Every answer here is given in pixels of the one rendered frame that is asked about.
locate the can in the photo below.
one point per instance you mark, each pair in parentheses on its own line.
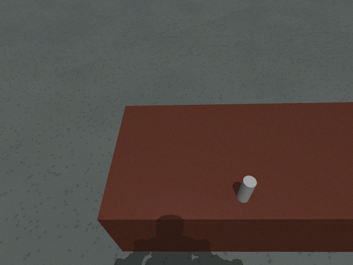
(247,186)

